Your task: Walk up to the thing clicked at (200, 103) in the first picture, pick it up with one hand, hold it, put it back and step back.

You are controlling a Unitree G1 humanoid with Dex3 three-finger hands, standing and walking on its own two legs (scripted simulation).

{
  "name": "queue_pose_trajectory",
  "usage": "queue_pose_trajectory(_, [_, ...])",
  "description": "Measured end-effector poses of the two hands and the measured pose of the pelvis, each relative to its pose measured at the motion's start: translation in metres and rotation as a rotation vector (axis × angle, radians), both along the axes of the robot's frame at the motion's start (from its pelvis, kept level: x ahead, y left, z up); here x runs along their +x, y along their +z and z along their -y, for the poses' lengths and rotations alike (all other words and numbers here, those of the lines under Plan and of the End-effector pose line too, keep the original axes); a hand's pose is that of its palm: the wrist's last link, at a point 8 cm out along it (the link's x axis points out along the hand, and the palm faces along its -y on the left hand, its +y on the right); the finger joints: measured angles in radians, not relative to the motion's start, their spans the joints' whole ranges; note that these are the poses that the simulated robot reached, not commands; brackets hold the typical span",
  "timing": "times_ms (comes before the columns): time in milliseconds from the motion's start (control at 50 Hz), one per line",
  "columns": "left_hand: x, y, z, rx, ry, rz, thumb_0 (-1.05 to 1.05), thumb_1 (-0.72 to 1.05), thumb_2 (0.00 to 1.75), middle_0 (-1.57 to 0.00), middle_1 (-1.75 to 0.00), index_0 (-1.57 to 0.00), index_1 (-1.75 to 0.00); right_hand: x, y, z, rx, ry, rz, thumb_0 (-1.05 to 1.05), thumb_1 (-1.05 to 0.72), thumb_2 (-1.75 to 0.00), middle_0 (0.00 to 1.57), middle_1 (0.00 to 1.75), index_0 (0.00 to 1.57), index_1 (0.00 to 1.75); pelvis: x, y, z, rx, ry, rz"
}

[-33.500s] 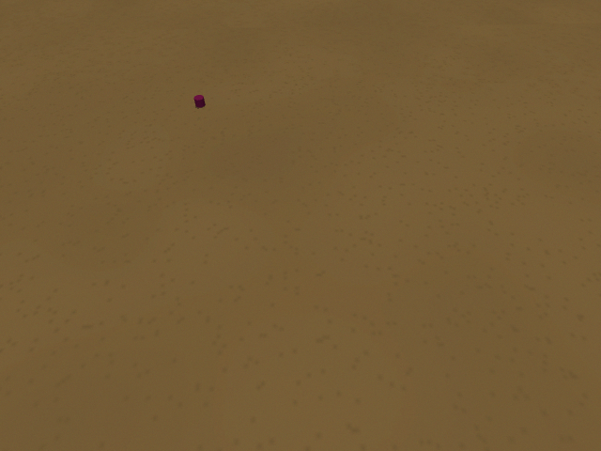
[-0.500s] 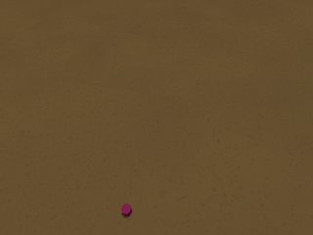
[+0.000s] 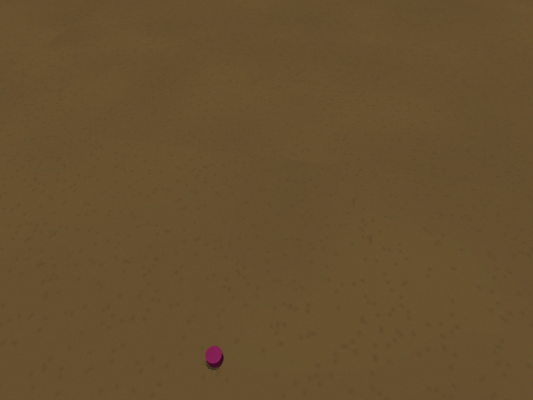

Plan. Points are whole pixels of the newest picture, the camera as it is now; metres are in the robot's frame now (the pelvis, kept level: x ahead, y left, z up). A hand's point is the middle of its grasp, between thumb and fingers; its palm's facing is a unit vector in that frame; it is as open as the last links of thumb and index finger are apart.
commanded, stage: stand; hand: left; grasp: from above
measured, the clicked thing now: (214, 356) +0.39 +0.22 -0.76
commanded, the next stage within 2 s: step back in 0.72 s
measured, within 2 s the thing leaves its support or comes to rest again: neither
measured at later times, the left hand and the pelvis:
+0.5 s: hand out of the picture +0.08 +0.24 -0.16, palm faces +0.00 -0.94 -0.33, open 7.4 cm; pelvis +0.01 -0.01 +0.00, yaw +0 degrees
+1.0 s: hand out of the picture +0.10 +0.29 -0.18, palm faces -0.03 -0.93 -0.37, open 7.4 cm; pelvis -0.03 +0.03 -0.02, yaw +0 degrees
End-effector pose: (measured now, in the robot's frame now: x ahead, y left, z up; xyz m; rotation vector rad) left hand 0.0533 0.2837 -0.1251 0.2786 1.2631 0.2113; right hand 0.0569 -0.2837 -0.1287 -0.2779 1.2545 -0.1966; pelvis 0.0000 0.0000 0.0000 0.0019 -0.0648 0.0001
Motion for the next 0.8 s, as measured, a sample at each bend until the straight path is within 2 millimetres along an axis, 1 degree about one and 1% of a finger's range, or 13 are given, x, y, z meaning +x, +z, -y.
queue_pose_trajectory(180, [0.004, 0.000, 0.001, 0.001, -0.002, -0.009, 0.01, 0.90, 0.90, -0.20, -0.30, -0.20, -0.30, 0.006, 0.001, 0.004, -0.005, 0.001, -0.006, 0.01, -0.90, -0.90, 0.20, 0.30, 0.20, 0.30, 0.006, 0.000, 0.002, 0.001, -0.003, -0.007])
queue_pose_trajectory(420, [0.021, 0.005, 0.000, 0.011, -0.015, 0.031, 0.01, 0.90, 0.90, -0.20, -0.30, -0.20, -0.30, 0.017, 0.004, 0.011, -0.015, 0.007, 0.022, 0.01, -0.90, -0.90, 0.20, 0.30, 0.20, 0.30, 0.008, 0.001, 0.004, 0.002, -0.004, -0.006])
queue_pose_trajectory(560, [0.025, 0.007, 0.000, 0.016, -0.023, 0.037, 0.01, 0.90, 0.90, -0.20, -0.30, -0.20, -0.30, 0.016, 0.004, 0.015, -0.016, 0.005, 0.021, 0.01, -0.90, -0.90, 0.20, 0.30, 0.20, 0.30, 0.009, 0.001, 0.006, 0.001, -0.006, -0.008])
queue_pose_trajectory(720, [0.025, 0.007, 0.001, 0.018, -0.026, 0.029, 0.01, 0.90, 0.90, -0.20, -0.30, -0.20, -0.30, 0.014, 0.004, 0.018, -0.015, 0.001, 0.008, 0.01, -0.90, -0.90, 0.20, 0.30, 0.20, 0.30, 0.010, 0.001, 0.009, 0.002, -0.006, -0.011])
queue_pose_trajectory(800, [0.024, 0.004, -0.005, 0.025, -0.008, 0.037, 0.01, 0.90, 0.90, -0.21, -0.30, -0.20, -0.30, 0.014, 0.002, 0.023, -0.021, -0.009, 0.009, 0.01, -0.90, -0.90, 0.20, 0.30, 0.20, 0.30, 0.001, -0.004, 0.008, -0.009, -0.006, -0.021])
